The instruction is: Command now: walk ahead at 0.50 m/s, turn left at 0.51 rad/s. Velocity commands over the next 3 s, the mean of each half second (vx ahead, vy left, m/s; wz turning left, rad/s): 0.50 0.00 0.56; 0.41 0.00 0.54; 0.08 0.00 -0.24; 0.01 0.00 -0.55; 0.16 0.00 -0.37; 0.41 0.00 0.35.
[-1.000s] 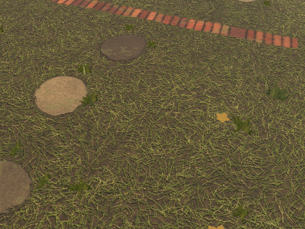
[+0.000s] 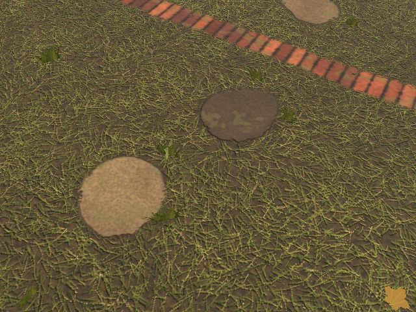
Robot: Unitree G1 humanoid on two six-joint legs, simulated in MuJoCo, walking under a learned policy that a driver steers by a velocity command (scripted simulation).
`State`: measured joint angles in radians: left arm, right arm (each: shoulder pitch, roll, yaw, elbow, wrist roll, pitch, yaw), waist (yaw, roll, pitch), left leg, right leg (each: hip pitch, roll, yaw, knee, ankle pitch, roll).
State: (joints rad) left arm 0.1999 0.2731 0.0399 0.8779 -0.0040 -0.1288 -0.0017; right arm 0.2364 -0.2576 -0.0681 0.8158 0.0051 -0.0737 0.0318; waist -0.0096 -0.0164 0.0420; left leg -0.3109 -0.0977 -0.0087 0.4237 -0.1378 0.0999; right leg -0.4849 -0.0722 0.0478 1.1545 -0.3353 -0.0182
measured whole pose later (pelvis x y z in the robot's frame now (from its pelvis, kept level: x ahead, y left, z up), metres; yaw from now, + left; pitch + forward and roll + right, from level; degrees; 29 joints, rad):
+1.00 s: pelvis +0.49 +0.10 -0.01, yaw +33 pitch +2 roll -1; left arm 0.18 0.31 0.05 0.80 -0.01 -0.06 0.01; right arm 0.14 -0.29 -0.06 0.61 0.00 -0.03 0.03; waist 0.02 -0.01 0.08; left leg -0.41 -0.06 0.01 0.51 -0.14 0.08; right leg -0.48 -0.08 0.02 1.22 -0.48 0.05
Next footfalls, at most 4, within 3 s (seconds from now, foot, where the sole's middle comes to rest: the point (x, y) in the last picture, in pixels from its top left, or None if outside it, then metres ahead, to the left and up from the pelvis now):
0.32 right None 0.38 -0.13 -0.78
0.86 left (142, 283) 0.55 0.22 -0.78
1.40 right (200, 249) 0.67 0.03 -0.78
1.86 left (130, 256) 0.64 0.27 -0.78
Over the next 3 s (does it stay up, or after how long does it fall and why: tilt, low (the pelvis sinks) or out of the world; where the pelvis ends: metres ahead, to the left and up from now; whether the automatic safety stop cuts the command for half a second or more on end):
stays up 0.91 0.13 0.00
